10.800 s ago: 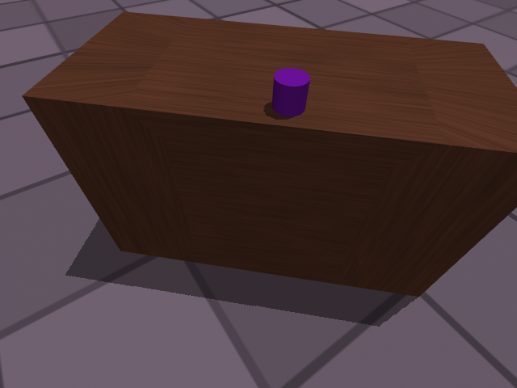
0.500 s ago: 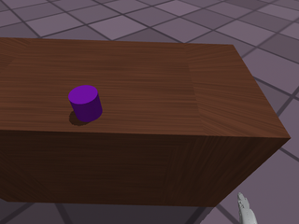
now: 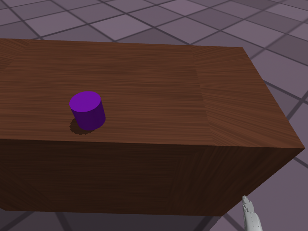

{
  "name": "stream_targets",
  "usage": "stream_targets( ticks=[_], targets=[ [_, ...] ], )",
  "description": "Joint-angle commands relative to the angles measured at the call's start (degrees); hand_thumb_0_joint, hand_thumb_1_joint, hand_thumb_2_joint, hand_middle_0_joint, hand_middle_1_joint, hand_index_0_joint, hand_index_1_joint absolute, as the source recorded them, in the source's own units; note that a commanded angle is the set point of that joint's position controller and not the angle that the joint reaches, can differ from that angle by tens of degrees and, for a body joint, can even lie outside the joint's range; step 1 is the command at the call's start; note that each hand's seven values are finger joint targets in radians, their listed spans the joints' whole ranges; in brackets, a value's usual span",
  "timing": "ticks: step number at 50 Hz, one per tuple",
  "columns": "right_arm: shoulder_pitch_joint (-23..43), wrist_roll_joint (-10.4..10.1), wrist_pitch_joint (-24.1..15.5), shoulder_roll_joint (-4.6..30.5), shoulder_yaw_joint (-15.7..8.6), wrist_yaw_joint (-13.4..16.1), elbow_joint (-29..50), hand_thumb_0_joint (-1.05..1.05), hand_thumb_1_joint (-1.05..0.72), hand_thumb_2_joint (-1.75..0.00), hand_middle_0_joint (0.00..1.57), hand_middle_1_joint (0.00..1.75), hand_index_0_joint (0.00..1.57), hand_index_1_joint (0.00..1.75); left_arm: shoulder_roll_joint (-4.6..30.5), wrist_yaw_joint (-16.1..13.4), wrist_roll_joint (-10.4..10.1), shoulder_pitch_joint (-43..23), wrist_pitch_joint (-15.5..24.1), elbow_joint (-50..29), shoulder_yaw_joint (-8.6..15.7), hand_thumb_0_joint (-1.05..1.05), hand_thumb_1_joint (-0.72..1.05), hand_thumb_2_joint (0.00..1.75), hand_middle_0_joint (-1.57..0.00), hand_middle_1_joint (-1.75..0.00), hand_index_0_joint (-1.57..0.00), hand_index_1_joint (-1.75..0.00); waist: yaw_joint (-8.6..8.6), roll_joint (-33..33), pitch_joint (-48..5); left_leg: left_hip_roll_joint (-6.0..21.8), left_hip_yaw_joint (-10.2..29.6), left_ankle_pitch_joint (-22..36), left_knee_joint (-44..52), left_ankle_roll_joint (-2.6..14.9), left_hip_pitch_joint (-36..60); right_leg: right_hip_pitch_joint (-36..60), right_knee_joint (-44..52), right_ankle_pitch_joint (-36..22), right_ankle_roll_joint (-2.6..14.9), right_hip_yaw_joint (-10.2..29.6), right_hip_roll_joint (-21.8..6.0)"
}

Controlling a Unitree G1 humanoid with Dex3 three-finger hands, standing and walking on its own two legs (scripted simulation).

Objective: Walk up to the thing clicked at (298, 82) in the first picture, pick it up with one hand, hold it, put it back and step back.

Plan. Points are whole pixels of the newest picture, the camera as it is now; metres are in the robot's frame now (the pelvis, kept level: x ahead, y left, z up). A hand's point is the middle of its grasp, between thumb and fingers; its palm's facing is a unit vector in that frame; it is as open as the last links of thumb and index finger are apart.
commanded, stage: go down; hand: left
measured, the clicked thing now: (88, 110) +0.44 +0.21 +0.07
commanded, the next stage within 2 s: approach in 1.12 s
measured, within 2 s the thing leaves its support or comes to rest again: neither
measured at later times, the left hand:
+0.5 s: hand out of the picture +0.36 +0.39 +0.20, palm faces +0.20 -0.98 +0.01, open 17.8 cm
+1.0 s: hand out of the picture +0.35 +0.39 +0.20, palm faces +0.19 -0.98 +0.01, open 17.7 cm
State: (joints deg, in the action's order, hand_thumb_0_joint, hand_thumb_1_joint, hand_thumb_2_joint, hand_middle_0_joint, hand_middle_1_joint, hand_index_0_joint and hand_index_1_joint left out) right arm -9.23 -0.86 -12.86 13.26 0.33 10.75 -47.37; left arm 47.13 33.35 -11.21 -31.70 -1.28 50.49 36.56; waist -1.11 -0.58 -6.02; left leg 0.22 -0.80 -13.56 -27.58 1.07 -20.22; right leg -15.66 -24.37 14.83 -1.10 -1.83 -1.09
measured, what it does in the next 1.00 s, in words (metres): stands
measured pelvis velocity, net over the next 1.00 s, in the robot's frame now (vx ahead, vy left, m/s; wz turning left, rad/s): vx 0.00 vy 0.00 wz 0.00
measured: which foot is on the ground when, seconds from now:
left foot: down 0.00-1.00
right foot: down 0.00-1.00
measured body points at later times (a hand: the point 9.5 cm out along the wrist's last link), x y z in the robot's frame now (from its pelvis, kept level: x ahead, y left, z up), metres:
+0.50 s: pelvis +0.00 +0.00 +0.00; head +0.02 +0.02 +0.45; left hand +0.34 +0.44 +0.20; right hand +0.15 -0.26 -0.09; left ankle +0.00 +0.11 -0.74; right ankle -0.03 -0.13 -0.74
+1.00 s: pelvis +0.00 +0.00 +0.00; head +0.02 +0.01 +0.45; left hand +0.34 +0.44 +0.20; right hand +0.16 -0.26 -0.08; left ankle +0.00 +0.11 -0.74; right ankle -0.03 -0.13 -0.74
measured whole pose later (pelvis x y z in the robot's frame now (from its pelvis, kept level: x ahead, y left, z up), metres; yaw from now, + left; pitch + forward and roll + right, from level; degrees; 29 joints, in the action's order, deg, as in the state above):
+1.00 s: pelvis +0.00 +0.00 +0.00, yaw +0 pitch +8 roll -1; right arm -10.1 -1.1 -12.3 13.8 1.6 11.7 -43.9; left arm 50.8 36.1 -11.2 -35.3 -4.4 56.7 35.7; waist -2.2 -0.4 -7.0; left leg 0.4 -0.6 -14.3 -29.1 1.2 -22.7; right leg -17.5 -24.8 14.9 -1.2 -1.9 -0.9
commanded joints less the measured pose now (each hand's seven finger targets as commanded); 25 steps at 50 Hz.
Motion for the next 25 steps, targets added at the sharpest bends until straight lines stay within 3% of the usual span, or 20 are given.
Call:
stream_targets(
  ticks=[1, 2, 3, 5, 6, 7, 8, 9, 10, 11, 13, 15, 17, 19, 20, 21, 23, 25],
  targets=[
    [4.29, 0.25, -2.69, 9.54, -3.24, 1.09, 7.44, 0.00, 0.52, -0.06, 0.05, 0.05, 0.05, 0.05, 24.33, 0.21, -2.12, -21.78, 3.22, -11.83, 3.34, 0.00, -0.61, 0.04, -0.05, -0.02, -0.04, -0.03, -0.05, -7.35, -14.89, -0.34, 1.75, 21.13, 0.58, 0.37, 15.81, -2.44, 2.36, -16.14, 1.72, -1.16, 1.52],
    [3.34, 0.25, -2.53, 8.06, -1.92, 0.99, 6.50, 0.00, 0.52, -0.06, 0.05, 0.05, 0.05, 0.05, 24.29, 0.24, -2.10, -21.88, 2.97, -11.57, 3.16, 0.00, -0.61, 0.05, -0.05, -0.02, -0.04, -0.03, 0.30, -7.62, -14.06, -0.61, 1.53, 20.06, 0.68, 0.52, 14.83, -1.91, 2.46, -15.83, 1.62, -1.13, 1.36],
    [4.86, 0.15, -2.76, 9.61, -2.92, 1.18, 8.51, 0.00, 0.52, -0.06, 0.05, 0.05, 0.05, 0.05, 25.03, 0.28, -2.06, -21.40, 2.82, -10.50, 3.83, 0.00, -0.61, 0.04, -0.05, -0.02, -0.04, -0.03, 0.20, -7.69, -14.49, -0.55, 1.59, 18.84, 0.99, 0.33, 14.66, -1.68, 2.42, -14.72, 1.76, -1.19, 1.44],
    [4.18, 0.19, -2.58, 8.21, -2.22, 1.16, 6.46, 0.00, 0.52, -0.06, 0.05, 0.05, 0.05, 0.05, 24.22, 0.31, -1.80, -22.76, 2.46, -10.16, 2.23, 0.00, -0.61, 0.04, -0.05, -0.02, -0.04, -0.03, 0.36, -8.27, -12.82, -0.81, 1.35, 17.57, 1.08, 0.58, 13.48, -2.64, 2.62, -14.24, 1.77, -0.88, 1.26],
    [5.45, 0.18, -2.71, 8.09, -1.31, 1.14, 8.93, 0.00, 0.52, -0.06, 0.05, 0.05, 0.05, 0.05, 24.05, 0.51, -1.75, -23.00, 2.32, -9.50, 2.27, 0.00, -0.61, 0.05, -0.05, -0.03, -0.04, -0.04, 0.06, -7.93, -14.58, -0.63, 1.50, 17.98, 1.04, 0.47, 14.49, -2.27, 2.48, -14.17, 1.80, -1.03, 1.41],
    [5.63, 0.18, -2.84, 9.25, -2.50, 1.36, 9.38, 0.00, 0.52, -0.06, 0.05, 0.05, 0.05, 0.05, 25.00, 0.33, -1.42, -23.68, 2.25, -9.51, 2.37, 0.00, -0.61, 0.05, -0.05, -0.03, -0.04, -0.04, -0.10, -8.30, -14.02, -0.50, 1.64, 17.22, 1.29, 0.31, 14.03, -2.90, 2.45, -13.52, 1.99, -1.09, 1.51],
    [4.52, 0.16, -2.63, 7.59, -1.18, 1.28, 7.67, 0.00, 0.52, -0.06, 0.05, 0.05, 0.05, 0.05, 24.81, 0.46, -1.54, -24.48, 2.21, -10.16, 2.01, 0.00, -0.61, 0.05, -0.05, -0.02, -0.04, -0.03, 0.13, -8.84, -14.27, -0.69, 1.53, 16.91, 1.15, 0.46, 14.03, -2.72, 2.67, -13.39, 1.87, -1.04, 1.38],
    [6.72, 0.06, -3.01, 10.01, -2.39, 1.52, 11.50, 0.00, 0.52, -0.06, 0.05, 0.05, 0.05, 0.05, 26.59, 0.44, -1.62, -23.67, 2.16, -8.53, 3.63, 0.00, -0.61, 0.04, -0.05, -0.02, -0.04, -0.03, 0.03, -7.95, -15.30, -0.52, 1.70, 16.78, 1.20, 0.31, 14.14, -1.94, 2.57, -13.29, 1.95, -1.11, 1.46],
    [3.69, 0.19, -2.61, 8.20, -1.68, 1.35, 7.11, 0.00, 0.52, -0.06, 0.05, 0.05, 0.05, 0.05, 25.29, 0.65, -1.44, -24.25, 2.02, -8.24, 2.18, 0.00, -0.61, 0.04, -0.05, -0.02, -0.04, -0.03, -0.07, -7.83, -14.23, -0.44, 1.85, 17.12, 1.19, 0.46, 13.69, -2.82, 2.52, -13.45, 1.97, -1.16, 1.56],
    [4.60, 0.08, -2.69, 7.86, -1.19, 1.29, 8.21, 0.00, 0.53, -0.06, 0.05, 0.05, 0.05, 0.05, 25.42, 0.91, -1.64, -24.93, 2.08, -7.93, 2.18, 0.00, -0.61, 0.05, -0.04, -0.02, -0.04, -0.03, -0.29, -8.54, -14.60, -0.62, 1.68, 16.88, 1.00, 0.45, 13.84, -2.90, 2.68, -13.33, 1.90, -0.97, 1.43],
    [4.90, 0.10, -3.04, 9.35, -2.55, 1.56, 8.09, 0.00, 0.53, -0.06, 0.05, 0.05, 0.05, 0.05, 25.48, 1.14, -1.56, -24.71, 2.12, -7.19, 1.85, 0.00, -0.61, 0.05, -0.04, -0.03, -0.04, -0.04, -0.27, -8.12, -14.43, -0.48, 1.84, 16.34, 0.82, 0.35, 13.69, -3.55, 2.43, -12.80, 1.93, -1.03, 1.58],
    [5.66, 0.04, -3.12, 8.97, -1.44, 1.48, 9.21, 0.00, 0.53, -0.06, 0.05, 0.05, 0.05, 0.05, 26.36, 1.34, -1.53, -25.17, 2.02, -6.73, 2.06, 0.00, -0.61, 0.04, -0.05, -0.02, -0.04, -0.03, -0.12, -9.53, -15.35, -0.17, 2.12, 16.68, 1.09, -0.01, 14.67, -3.74, 2.34, -12.25, 2.22, -1.31, 1.72],
    [4.90, 0.06, -2.81, 9.75, -2.48, 1.59, 7.32, 0.00, 0.53, -0.06, 0.05, 0.05, 0.05, 0.05, 26.12, 1.60, -1.78, -25.49, 2.00, -5.60, 1.81, 0.00, -0.61, 0.05, -0.04, -0.03, -0.04, -0.03, -0.37, -9.34, -15.19, 0.19, 2.52, 18.25, 0.99, -0.22, 14.71, -4.32, 2.24, -12.54, 2.44, -1.46, 2.00],
    [4.89, 0.02, -2.85, 8.49, -0.95, 1.52, 7.13, 0.00, 0.53, -0.06, 0.05, 0.05, 0.05, 0.05, 26.14, 1.86, -1.94, -24.76, 2.06, -4.60, 1.79, 0.00, -0.61, 0.05, -0.04, -0.03, -0.04, -0.04, -0.05, -9.32, -15.22, -0.04, 2.35, 19.00, 0.41, -0.08, 14.20, -3.84, 2.15, -13.29, 2.29, -1.32, 1.89],
    [5.14, -0.08, -2.88, 9.47, -1.86, 1.69, 7.80, 0.00, 0.52, -0.06, 0.05, 0.05, 0.05, 0.05, 26.78, 1.91, -2.10, -25.27, 2.21, -4.50, 2.02, 0.00, -0.61, 0.04, -0.05, -0.03, -0.05, -0.04, -0.48, -8.92, -15.47, -0.21, 2.08, 18.84, 0.09, 0.11, 14.04, -3.70, 2.21, -13.64, 2.07, -1.03, 1.73],
    [6.19, 0.15, -3.05, 9.47, -1.70, 1.71, 8.26, 0.00, 0.52, -0.06, 0.05, 0.05, 0.05, 0.05, 26.37, 2.02, -1.87, -26.47, 2.30, -5.23, 1.47, 0.00, -0.61, 0.05, -0.04, -0.02, -0.04, -0.03, -0.64, -9.15, -16.51, -0.07, 2.26, 19.16, 0.12, 0.04, 14.98, -3.99, 1.94, -13.71, 2.18, -1.12, 1.83],
    [6.37, 0.16, -3.13, 9.05, -0.83, 1.79, 9.80, 0.00, 0.52, -0.06, 0.05, 0.05, 0.05, 0.05, 28.57, 1.85, -1.58, -28.21, 2.44, -6.81, 2.74, 0.00, -0.61, 0.05, -0.05, -0.03, -0.04, -0.04, -0.34, -10.96, -19.11, 0.05, 2.33, 21.42, -0.34, -0.20, 16.61, -3.66, 1.85, -14.53, 2.30, -1.13, 1.87],
    [5.35, 0.03, -2.90, 8.94, -1.01, 1.84, 9.16, 0.00, 0.53, -0.06, 0.05, 0.05, 0.05, 0.05, 28.28, 1.95, -1.70, -28.84, 1.94, -6.83, 2.45, 0.00, -0.61, 0.05, -0.04, -0.03, -0.04, -0.04, -0.29, -10.75, -18.36, 0.19, 2.56, 20.54, -0.16, -0.27, 16.25, -3.97, 2.17, -13.78, 2.32, -1.26, 1.98]
  ],
)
